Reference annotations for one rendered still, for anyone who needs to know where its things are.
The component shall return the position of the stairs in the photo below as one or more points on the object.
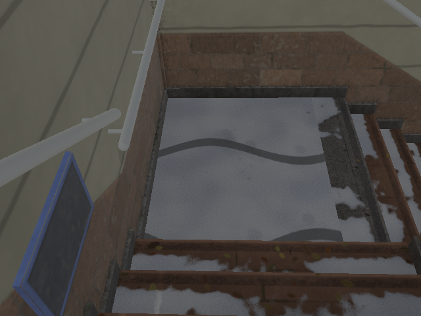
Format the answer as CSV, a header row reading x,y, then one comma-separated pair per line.
x,y
268,278
395,171

